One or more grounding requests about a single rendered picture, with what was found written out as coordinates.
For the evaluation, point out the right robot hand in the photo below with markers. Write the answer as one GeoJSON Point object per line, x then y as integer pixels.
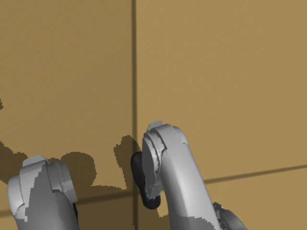
{"type": "Point", "coordinates": [228, 220]}

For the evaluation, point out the right robot foot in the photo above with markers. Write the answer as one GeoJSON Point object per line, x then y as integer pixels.
{"type": "Point", "coordinates": [139, 178]}

